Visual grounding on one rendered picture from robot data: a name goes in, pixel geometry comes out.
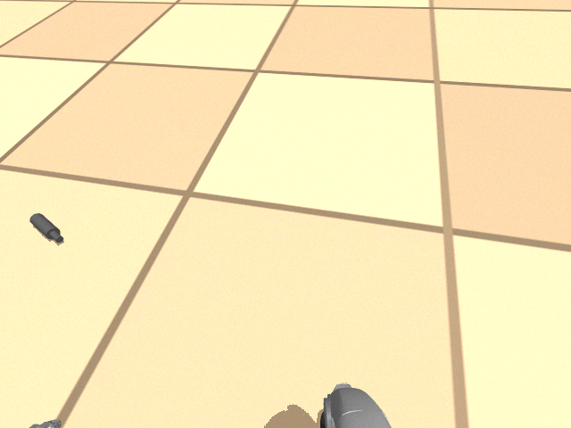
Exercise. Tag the bottle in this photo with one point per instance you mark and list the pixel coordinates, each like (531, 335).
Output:
(48, 229)

